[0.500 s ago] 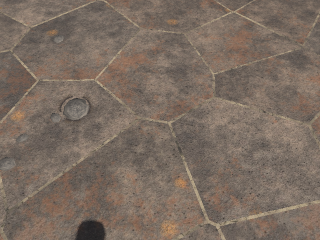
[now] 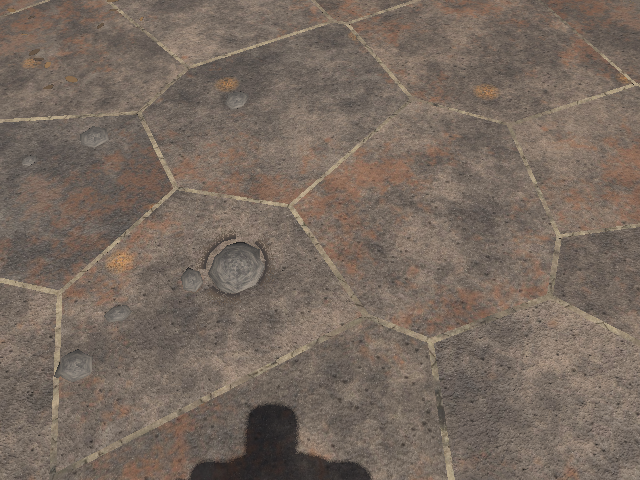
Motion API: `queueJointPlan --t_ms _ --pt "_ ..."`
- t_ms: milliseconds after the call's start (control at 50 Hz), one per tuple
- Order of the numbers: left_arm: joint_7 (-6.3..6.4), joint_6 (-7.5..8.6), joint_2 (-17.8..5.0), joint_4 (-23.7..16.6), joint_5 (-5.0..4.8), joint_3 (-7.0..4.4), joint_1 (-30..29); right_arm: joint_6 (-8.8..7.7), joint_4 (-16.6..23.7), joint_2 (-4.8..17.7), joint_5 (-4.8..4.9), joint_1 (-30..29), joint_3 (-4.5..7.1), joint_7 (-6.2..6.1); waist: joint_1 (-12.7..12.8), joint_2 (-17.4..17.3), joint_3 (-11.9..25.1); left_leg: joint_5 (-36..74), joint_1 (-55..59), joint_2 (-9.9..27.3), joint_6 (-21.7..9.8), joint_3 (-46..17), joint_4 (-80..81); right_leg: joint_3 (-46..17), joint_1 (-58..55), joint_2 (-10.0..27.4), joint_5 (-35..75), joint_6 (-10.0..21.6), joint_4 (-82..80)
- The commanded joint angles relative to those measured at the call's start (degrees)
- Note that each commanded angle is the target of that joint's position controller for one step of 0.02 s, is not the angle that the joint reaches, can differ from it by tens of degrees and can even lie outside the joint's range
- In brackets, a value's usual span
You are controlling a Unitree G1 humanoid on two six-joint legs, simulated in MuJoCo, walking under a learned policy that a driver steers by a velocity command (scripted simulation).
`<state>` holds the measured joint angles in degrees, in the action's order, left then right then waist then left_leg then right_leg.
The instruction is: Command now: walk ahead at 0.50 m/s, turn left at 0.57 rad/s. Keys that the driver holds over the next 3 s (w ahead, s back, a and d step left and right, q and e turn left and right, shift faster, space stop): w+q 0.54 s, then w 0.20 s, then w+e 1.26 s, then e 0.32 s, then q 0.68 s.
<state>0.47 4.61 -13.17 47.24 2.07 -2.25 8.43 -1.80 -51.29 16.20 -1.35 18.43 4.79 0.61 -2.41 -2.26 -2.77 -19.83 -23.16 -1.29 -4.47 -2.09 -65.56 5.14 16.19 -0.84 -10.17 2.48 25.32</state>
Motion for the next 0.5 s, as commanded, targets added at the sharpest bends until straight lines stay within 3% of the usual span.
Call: queueJointPlan --t_ms 20,60,160,260,320,360,380,400,420,440,460,480,500 --pt "-0.10 1.82 -4.52 -0.47 -0.83 -1.17 6.24 1.24 3.50 0.92 -0.66 1.84 0.22 1.34 1.14 7.69 3.10 3.29 -10.53 4.47 0.78 -1.51 -1.75 -13.59 -9.98 15.96 11.16 5.52 -13.93" --pt "-0.24 2.36 -5.18 0.13 -1.15 -1.49 7.62 1.78 5.23 0.65 -0.80 -1.88 0.02 2.01 1.17 7.39 2.41 6.34 -14.25 5.26 1.27 -0.87 -0.86 -9.78 -10.85 16.18 14.39 6.05 -15.19" --pt "-0.32 2.16 -5.55 1.47 -0.86 -1.64 10.48 1.57 9.51 -0.08 -0.58 -12.33 -1.06 3.28 2.65 6.92 -0.44 16.42 -16.45 5.54 2.14 2.28 12.33 -0.49 -11.33 14.04 18.07 5.46 -16.55" --pt "0.32 1.40 -8.17 3.00 -0.90 -2.30 14.49 1.29 13.04 -0.01 -0.87 -20.49 -1.88 4.09 4.78 6.87 -2.19 16.16 -12.21 4.45 -0.36 7.47 26.00 4.39 -16.56 15.98 22.76 4.44 -15.14" --pt "0.90 0.08 -10.07 3.89 -0.74 -2.70 15.88 1.34 13.45 1.14 -1.33 -19.45 -1.41 3.58 3.66 7.93 -0.30 8.08 -6.64 0.44 -3.38 10.60 29.56 7.65 -21.29 16.76 42.55 3.48 -6.45" --pt "1.05 -1.13 -11.71 3.93 -0.79 -3.01 16.10 0.79 10.93 3.09 -1.53 -9.81 -0.25 2.82 -0.39 7.96 5.78 4.49 4.98 -3.93 -6.21 11.15 32.97 9.06 -20.93 16.63 50.60 3.05 9.78" --pt "0.94 -1.48 -11.63 3.05 -0.81 -2.90 15.38 0.31 7.81 5.35 -2.08 -0.09 0.98 1.97 -4.80 4.97 11.23 5.78 18.83 -3.47 -8.33 7.78 36.82 10.04 -13.09 15.46 41.14 1.38 23.96" --pt "0.14 -1.27 -6.26 -0.59 -1.57 -1.63 16.89 0.29 7.62 11.73 -2.44 3.93 2.72 1.05 -4.19 -5.83 17.94 -2.40 37.54 12.93 -13.96 -15.95 38.64 9.99 8.60 10.34 5.55 -1.54 43.58" --pt "-0.51 -0.70 -7.60 -4.09 -1.06 -2.11 12.91 0.94 9.34 14.98 -0.48 3.70 3.36 0.65 -3.70 -8.18 21.26 2.38 42.32 22.31 -19.30 -42.32 47.82 0.12 22.88 0.42 -22.16 -3.68 56.36" --pt "-0.76 -0.37 -8.84 -5.63 -0.77 -2.31 6.11 1.46 8.37 13.52 0.13 3.49 3.10 0.09 -4.70 -1.23 13.95 8.29 38.68 20.03 -17.78 -33.29 48.83 -5.90 28.87 3.79 -16.17 -3.13 56.54" --pt "-0.89 0.29 -7.48 -5.68 -1.30 -1.66 5.96 1.23 7.75 10.50 0.59 0.79 2.33 -0.33 -2.23 0.47 7.40 14.76 30.66 18.33 -16.03 -25.63 49.14 -5.79 27.91 6.17 -10.79 -2.75 51.89" --pt "-0.78 0.32 -7.19 -4.60 -1.03 -1.66 7.33 0.76 7.86 8.02 0.70 -1.88 1.64 -0.49 0.66 2.67 3.94 21.36 23.65 14.76 -13.36 -20.20 49.88 -5.98 23.84 7.91 -8.91 -2.71 46.17" --pt "-0.75 -0.55 -7.15 -4.41 0.08 -1.70 8.48 0.29 8.02 6.68 1.10 -3.79 1.16 -0.67 2.84 2.16 2.89 25.69 18.85 12.00 -12.17 -16.78 50.54 -6.29 20.02 8.54 -8.73 -3.30 43.24"
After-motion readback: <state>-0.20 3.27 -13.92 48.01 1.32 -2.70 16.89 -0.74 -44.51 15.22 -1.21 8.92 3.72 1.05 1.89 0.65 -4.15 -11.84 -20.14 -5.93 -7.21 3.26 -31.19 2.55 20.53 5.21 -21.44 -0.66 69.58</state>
